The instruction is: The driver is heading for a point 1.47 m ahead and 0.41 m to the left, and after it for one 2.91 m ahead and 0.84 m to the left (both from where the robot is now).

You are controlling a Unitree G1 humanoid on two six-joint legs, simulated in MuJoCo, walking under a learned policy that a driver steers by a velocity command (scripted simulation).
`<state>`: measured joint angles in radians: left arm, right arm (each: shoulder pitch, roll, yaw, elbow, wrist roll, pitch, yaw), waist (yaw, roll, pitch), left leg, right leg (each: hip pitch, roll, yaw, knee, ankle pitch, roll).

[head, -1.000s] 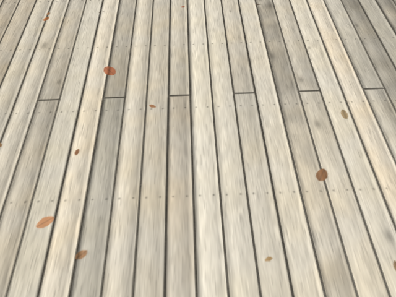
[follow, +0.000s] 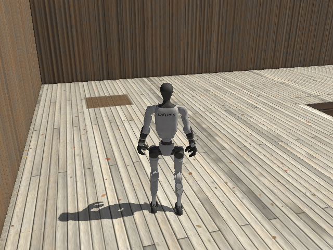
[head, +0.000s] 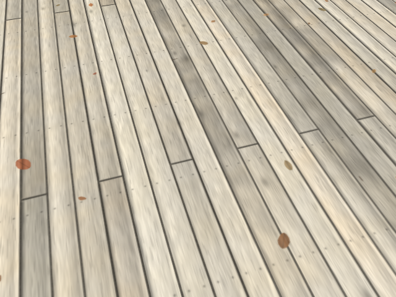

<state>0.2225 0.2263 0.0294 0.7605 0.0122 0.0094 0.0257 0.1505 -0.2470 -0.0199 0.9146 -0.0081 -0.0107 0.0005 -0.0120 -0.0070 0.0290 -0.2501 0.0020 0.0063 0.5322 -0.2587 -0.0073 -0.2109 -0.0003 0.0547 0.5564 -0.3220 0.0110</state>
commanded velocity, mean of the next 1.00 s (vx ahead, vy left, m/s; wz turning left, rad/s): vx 0.00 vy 0.00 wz -0.01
